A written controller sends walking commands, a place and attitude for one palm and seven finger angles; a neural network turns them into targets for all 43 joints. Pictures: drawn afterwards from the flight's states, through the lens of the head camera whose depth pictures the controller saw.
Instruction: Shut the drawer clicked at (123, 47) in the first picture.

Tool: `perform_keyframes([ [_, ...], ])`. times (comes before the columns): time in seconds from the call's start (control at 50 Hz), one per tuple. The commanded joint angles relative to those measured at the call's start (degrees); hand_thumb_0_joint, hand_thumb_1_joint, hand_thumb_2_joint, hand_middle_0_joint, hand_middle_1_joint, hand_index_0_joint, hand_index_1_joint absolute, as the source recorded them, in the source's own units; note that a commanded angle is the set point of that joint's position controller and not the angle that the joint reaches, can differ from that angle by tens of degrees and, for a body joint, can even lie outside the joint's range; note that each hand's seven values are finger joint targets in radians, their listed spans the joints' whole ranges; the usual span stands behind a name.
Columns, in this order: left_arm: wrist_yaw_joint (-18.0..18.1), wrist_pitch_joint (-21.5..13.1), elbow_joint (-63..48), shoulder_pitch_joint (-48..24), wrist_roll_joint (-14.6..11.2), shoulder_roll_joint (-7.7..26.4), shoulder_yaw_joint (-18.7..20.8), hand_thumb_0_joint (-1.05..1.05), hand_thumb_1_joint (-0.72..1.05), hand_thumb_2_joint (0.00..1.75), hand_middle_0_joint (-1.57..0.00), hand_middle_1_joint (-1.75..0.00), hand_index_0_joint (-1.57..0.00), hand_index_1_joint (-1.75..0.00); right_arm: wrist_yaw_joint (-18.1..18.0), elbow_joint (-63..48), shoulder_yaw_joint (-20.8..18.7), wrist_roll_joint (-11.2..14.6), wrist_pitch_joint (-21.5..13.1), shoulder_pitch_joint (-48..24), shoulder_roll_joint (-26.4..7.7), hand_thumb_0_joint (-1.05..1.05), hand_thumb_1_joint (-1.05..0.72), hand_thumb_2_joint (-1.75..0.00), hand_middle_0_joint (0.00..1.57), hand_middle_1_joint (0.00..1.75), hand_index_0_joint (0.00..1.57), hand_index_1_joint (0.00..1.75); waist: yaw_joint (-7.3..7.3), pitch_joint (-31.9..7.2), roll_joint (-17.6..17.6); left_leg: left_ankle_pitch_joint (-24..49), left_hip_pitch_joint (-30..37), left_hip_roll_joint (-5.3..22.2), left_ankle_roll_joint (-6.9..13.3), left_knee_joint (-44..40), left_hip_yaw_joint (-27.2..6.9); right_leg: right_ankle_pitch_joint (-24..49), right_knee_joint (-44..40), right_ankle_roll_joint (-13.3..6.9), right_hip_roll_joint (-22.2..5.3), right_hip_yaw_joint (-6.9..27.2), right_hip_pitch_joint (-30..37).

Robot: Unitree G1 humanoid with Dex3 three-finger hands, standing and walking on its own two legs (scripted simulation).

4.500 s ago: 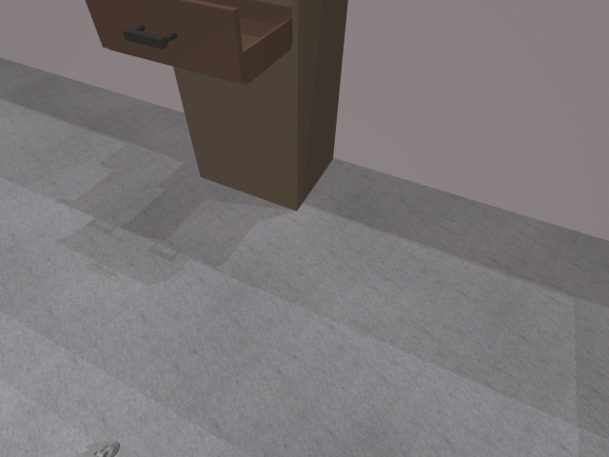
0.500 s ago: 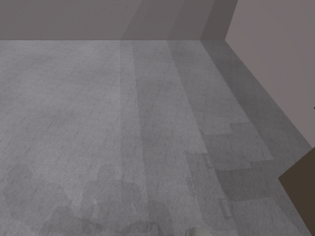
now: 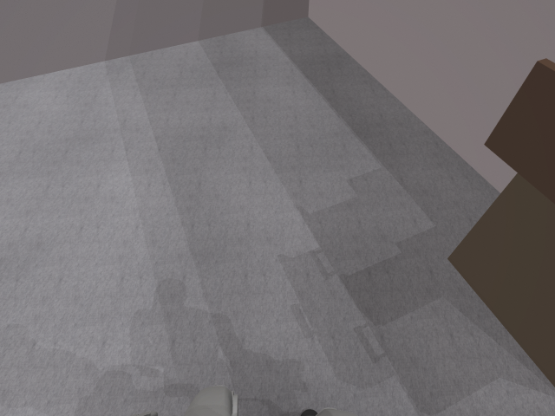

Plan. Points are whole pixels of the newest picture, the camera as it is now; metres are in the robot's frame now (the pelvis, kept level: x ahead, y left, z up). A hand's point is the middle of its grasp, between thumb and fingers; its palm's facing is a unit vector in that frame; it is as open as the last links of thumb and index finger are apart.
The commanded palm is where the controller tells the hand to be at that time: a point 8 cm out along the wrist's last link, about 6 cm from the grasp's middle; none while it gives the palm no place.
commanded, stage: turn to face it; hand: left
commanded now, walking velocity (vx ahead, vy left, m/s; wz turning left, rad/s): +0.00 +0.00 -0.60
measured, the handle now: out of the picture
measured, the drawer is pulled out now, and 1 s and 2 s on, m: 0.30 0.30 0.30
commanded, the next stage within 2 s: take the last steps up to it in 1.60 s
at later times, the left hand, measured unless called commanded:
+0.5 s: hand (124, 409) +0.15 +0.27 -0.16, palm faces -0.23 -0.95 -0.22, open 7.4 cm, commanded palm none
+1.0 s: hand (221, 361) +0.22 +0.11 -0.14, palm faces -0.58 -0.77 -0.28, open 7.4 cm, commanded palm none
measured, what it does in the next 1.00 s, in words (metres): steps on the spot, turning right: left foot, then right foot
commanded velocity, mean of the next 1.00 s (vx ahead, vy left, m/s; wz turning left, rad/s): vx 0.00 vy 0.00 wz -0.60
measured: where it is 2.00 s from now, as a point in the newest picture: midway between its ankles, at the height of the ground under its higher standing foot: outside the picture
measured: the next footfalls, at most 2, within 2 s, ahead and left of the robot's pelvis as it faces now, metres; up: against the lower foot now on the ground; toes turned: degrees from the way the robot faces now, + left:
left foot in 0.26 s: +0.06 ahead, +0.16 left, +0.00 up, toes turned -7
right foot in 0.74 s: -0.01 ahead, -0.08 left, +0.00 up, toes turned -34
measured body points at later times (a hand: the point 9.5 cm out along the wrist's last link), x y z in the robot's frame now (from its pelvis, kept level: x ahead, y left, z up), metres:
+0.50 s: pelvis +0.02 +0.07 +0.01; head +0.06 +0.09 +0.46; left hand +0.16 +0.32 -0.14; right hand +0.02 -0.19 -0.11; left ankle +0.02 +0.16 -0.73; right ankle -0.04 -0.08 -0.64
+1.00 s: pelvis +0.00 +0.02 +0.01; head +0.02 -0.02 +0.45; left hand +0.25 +0.15 -0.11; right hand -0.10 -0.23 -0.15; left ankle +0.10 +0.16 -0.66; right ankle -0.04 -0.06 -0.73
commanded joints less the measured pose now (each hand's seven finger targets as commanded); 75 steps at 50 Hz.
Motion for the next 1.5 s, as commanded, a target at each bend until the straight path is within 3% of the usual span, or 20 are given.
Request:
perform_keyframes([
  [0.0, -0.07, -0.75, -4.51, 1.42, 0.07, 11.87, 2.76, 0.0, 0.9, 0.9, -0.2, -0.3, -0.2, -0.3, -0.02, -3.56, -1.06, -0.06, 0.14, 4.03, -3.93, 0.0, -0.9, -0.9, 0.2, 0.3, 0.2, 0.3, 0.43, -9.0, -7.44, 2.01, 2.03, -0.72, -0.43, -5.21, -0.88, 0.65, -14.33, -3.98, -13.65, 17.88, 4.33],
  [0.12, -0.48, 0.25, -6.33, 2.71, 0.31, 13.81, 3.51, 0.0, 0.9, 0.9, -0.2, -0.3, -0.2, -0.3, -0.3, -7.74, -1.0, 0.75, -0.58, -1.98, -5.17, 0.0, -0.9, -0.9, 0.2, 0.3, 0.2, 0.3, 2.7, -8.89, -8.87, -2.55, 6.5, -4.3, 0.48, -19.58, -1.23, 2.48, -12.53, -5.0, -13.21, 25.01, 6.45],
  [0.2, -0.43, 1.09, -8.15, -0.45, -0.26, 13.61, 3.5, 0.0, 0.9, 0.9, -0.2, -0.3, -0.2, -0.3, -1.04, -7.06, -1.08, 1.28, -1.62, 4.59, -6.07, 0.0, -0.9, -0.9, 0.2, 0.3, 0.2, 0.3, -0.72, -11.3, -8.14, 6.08, 21.43, -5.49, 1.98, -40.36, -0.5, 4.94, -6.7, -0.48, -9.56, 24.64, 1.65],
  [0.24, -1.47, 1.26, -10.97, -0.32, -1.01, 8.53, 2.44, 0.0, 0.9, 0.9, -0.2, -0.3, -0.2, -0.3, -1.14, -8.91, -2.53, 0.29, -1.96, 4.15, -15.13, 0.0, -0.9, -0.9, 0.2, 0.3, 0.2, 0.3, -1.0, -8.22, 17.22, 6.89, 28.77, 17.59, 9.55, -53.35, -22.72, -19.82, 15.19, 6.44, 2.72, 9.37, -17.29],
  [0.26, -1.32, 1.94, -10.04, -0.53, 0.21, 11.26, 3.02, 0.0, 0.9, 0.9, -0.2, -0.3, -0.2, -0.3, -1.19, -9.46, -2.34, 0.25, -1.53, 0.26, -14.47, 0.0, -0.9, -0.9, 0.2, 0.3, 0.2, 0.3, -0.77, -5.39, 16.05, 8.6, 21.09, 21.53, 12.08, -52.97, -22.84, -21.59, 26.95, 8.05, -0.59, 9.06, -16.85],
  [0.34, -2.51, 2.38, -7.3, 3.46, 0.2, 9.85, 3.4, 0.0, 0.9, 0.9, -0.2, -0.3, -0.2, -0.3, -1.29, -10.9, -0.85, 0.17, -2.38, -3.78, -9.56, 0.0, -0.9, -0.9, 0.2, 0.3, 0.2, 0.3, 2.82, -4.66, 6.43, 26.24, 20.76, 10.66, 10.37, -47.31, -4.28, -12.3, 41.18, 9.53, -2.32, 6.15, -14.57],
  [0.48, -2.55, 2.75, -8.37, -3.15, -0.29, 8.2, 2.17, 0.0, 0.9, 0.9, -0.2, -0.3, -0.2, -0.3, -1.05, -6.63, -1.89, 0.33, -2.31, 6.64, -10.07, 0.0, -0.9, -0.9, 0.2, 0.3, 0.2, 0.3, -1.53, -4.95, 8.47, 39.92, 30.07, 13.12, 11.88, -43.96, 0.33, -14.56, 30.81, 10.36, -5.07, 2.03, -14.03],
  [0.58, -2.69, 2.37, -8.88, -6.73, -0.15, 7.1, 1.45, 0.0, 0.9, 0.9, -0.2, -0.3, -0.2, -0.3, -0.51, -4.55, -2.86, 0.02, -1.91, 8.71, -11.5, 0.0, -0.9, -0.9, 0.2, 0.3, 0.2, 0.3, -3.18, -5.08, 12.22, 42.11, 28.63, 13.96, 11.14, -41.44, 4.18, -16.2, 18.69, 8.65, -4.38, -1.6, -6.8],
  [0.68, -2.11, 0.66, -7.48, -0.38, -0.13, 9.2, 1.71, 0.0, 0.9, 0.9, -0.2, -0.3, -0.2, -0.3, 0.12, -4.33, -3.41, 0.42, -1.94, 7.51, -12.52, 0.0, -0.9, -0.9, 0.2, 0.3, 0.2, 0.3, 1.23, -9.54, 9.11, 42.44, 23.93, 13.52, 6.14, -28.63, 9.09, -3.81, -3.24, 5.22, -2.83, -2.65, 10.11],
  [0.7, -1.47, -0.26, -5.89, 5.71, 0.16, 13.95, 2.58, 0.0, 0.9, 0.9, -0.2, -0.3, -0.2, -0.3, 0.53, -5.44, -2.89, 1.02, -1.84, 7.89, -10.74, 0.0, -0.9, -0.9, 0.2, 0.3, 0.2, 0.3, 4.09, -13.77, -0.67, 31.16, 12.07, 11.2, 2.69, -17.1, 11.42, 11.45, -7.28, 2.1, -10.37, 5.93, 25.46],
  [0.72, -0.49, -0.66, -4.27, 10.8, 0.0, 20.3, 4.01, 0.0, 0.9, 0.9, -0.2, -0.3, -0.2, -0.3, 0.67, -8.74, -1.27, 0.92, -1.63, 4.18, -5.92, 0.0, -0.9, -0.9, 0.2, 0.3, 0.2, 0.3, 6.3, -14.37, -16.55, -11.78, -6.14, 1.53, -0.72, -2.27, 10.95, 42.15, -6.21, -4.95, -25.36, 24.65, 33.41],
  [0.74, 0.32, -0.16, -3.92, 12.13, -1.14, 20.53, 4.21, 0.0, 0.9, 0.9, -0.2, -0.3, -0.2, -0.3, -0.53, -9.67, -1.15, 1.03, -0.69, 0.79, -7.16, 0.0, -0.9, -0.9, 0.2, 0.3, 0.2, 0.3, 7.04, -14.71, -13.17, -15.87, -6.33, 1.59, -0.38, 2.91, 0.58, 46.38, -5.68, -8.74, -26.87, 24.34, 27.45],
  [0.82, 0.53, 0.32, -8.36, -1.8, -0.63, 14.41, 2.49, 0.0, 0.9, 0.9, -0.2, -0.3, -0.2, -0.3, -0.26, -6.75, -1.39, 0.34, 0.34, 2.25, -7.63, 0.0, -0.9, -0.9, 0.2, 0.3, 0.2, 0.3, 0.64, -7.3, -7.28, -1.94, -3.37, 2.19, -1.5, 1.94, -1.3, 23.64, -8.75, -5.09, -16.54, 15.67, 14.11],
  [1.06, -0.14, 0.49, -8.72, 0.64, -0.05, 16.22, 3.12, 0.0, 0.9, 0.9, -0.2, -0.3, -0.2, -0.3, -0.16, -9.68, -1.29, 0.94, -0.31, -2.27, -7.24, 0.0, -0.9, -0.9, 0.2, 0.3, 0.2, 0.3, 1.95, -8.21, -10.0, -1.6, 3.95, -3.7, -0.82, -17.28, -0.95, 16.24, -8.4, -5.92, -12.93, 25.35, 11.26],
  [1.14, -0.02, 1.11, -9.28, -2.37, -0.54, 15.58, 3.2, 0.0, 0.9, 0.9, -0.2, -0.3, -0.2, -0.3, -0.89, -8.24, -1.2, 1.45, -1.3, 4.08, -7.27, 0.0, -0.9, -0.9, 0.2, 0.3, 0.2, 0.3, -1.35, -10.15, -9.57, 7.04, 18.07, -4.86, 0.67, -37.93, -0.49, 16.57, -2.77, -1.89, -10.25, 27.12, 5.77],
  [1.16, -0.21, 1.31, -9.92, -1.94, -1.02, 13.29, 2.75, 0.0, 0.9, 0.9, -0.2, -0.3, -0.2, -0.3, -1.18, -7.93, -1.48, 1.26, -1.89, 5.83, -9.64, 0.0, -0.9, -0.9, 0.2, 0.3, 0.2, 0.3, -2.07, -11.3, -3.41, 9.79, 26.53, 0.01, 2.46, -44.92, -4.46, 9.25, 2.17, 1.11, -5.71, 23.64, -1.06],
  [1.18, -0.87, 1.45, -10.42, 0.64, -1.39, 9.59, 2.2, 0.0, 0.9, 0.9, -0.2, -0.3, -0.2, -0.3, -1.01, -8.87, -2.36, 0.62, -1.97, 4.79, -14.6, 0.0, -0.9, -0.9, 0.2, 0.3, 0.2, 0.3, -1.08, -11.29, 13.66, 14.54, 31.53, 14.11, 6.9, -49.55, -18.15, -12.61, 13.56, 4.9, 2.11, 14.67, -11.24],
  [1.2, -1.12, 1.23, -11.06, 0.63, -0.52, 10.29, 2.47, 0.0, 0.9, 0.9, -0.2, -0.3, -0.2, -0.3, -0.75, -10.42, -2.43, 0.35, -1.5, 4.59, -16.53, 0.0, -0.9, -0.9, 0.2, 0.3, 0.2, 0.3, -1.08, -8.72, 15.17, 17.26, 24.56, 21.75, 12.29, -49.8, -22.27, -25.09, 26.31, 6.82, 1.12, 8.13, -12.16],
  [1.3, -2.34, 2.31, -7.32, 2.52, -0.13, 9.78, 2.97, 0.0, 0.9, 0.9, -0.2, -0.3, -0.2, -0.3, -1.04, -10.94, -0.84, 0.06, -2.21, -1.56, -9.85, 0.0, -0.9, -0.9, 0.2, 0.3, 0.2, 0.3, 1.49, -5.16, 8.7, 24.62, 19.33, 11.06, 10.76, -47.51, -3.52, -14.66, 38.8, 8.78, -3.14, 5.91, -10.68],
  [1.48, -1.91, 1.62, -7.38, -0.53, -0.42, 6.65, 0.9, 0.0, 0.9, 0.9, -0.2, -0.3, -0.2, -0.3, -0.11, -5.5, -2.56, -0.11, -1.45, 5.14, -12.39, 0.0, -0.9, -0.9, 0.2, 0.3, 0.2, 0.3, -1.65, -6.87, 12.35, 31.44, 22.74, 13.45, 11.83, -42.06, 0.34, -17.53, 11.96, 7.23, -3.16, -1.24, -0.18],
])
